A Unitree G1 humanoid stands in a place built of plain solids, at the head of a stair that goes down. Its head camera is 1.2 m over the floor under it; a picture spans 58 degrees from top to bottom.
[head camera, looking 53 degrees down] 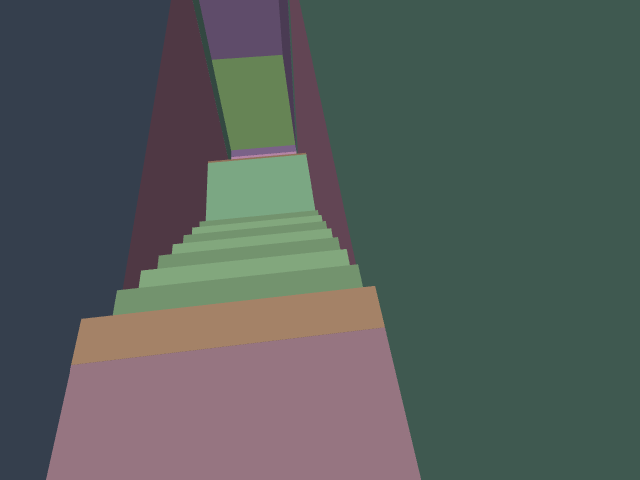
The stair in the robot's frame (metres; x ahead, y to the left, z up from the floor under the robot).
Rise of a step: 0.20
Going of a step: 0.22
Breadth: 0.91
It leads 7 degrees to the left of straight ahead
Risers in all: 8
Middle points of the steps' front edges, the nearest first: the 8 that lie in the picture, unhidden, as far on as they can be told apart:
0.66 0.28 0.00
0.88 0.30 -0.19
1.09 0.33 -0.39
1.31 0.36 -0.58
1.52 0.39 -0.78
1.74 0.41 -0.97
1.95 0.44 -1.17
2.17 0.47 -1.36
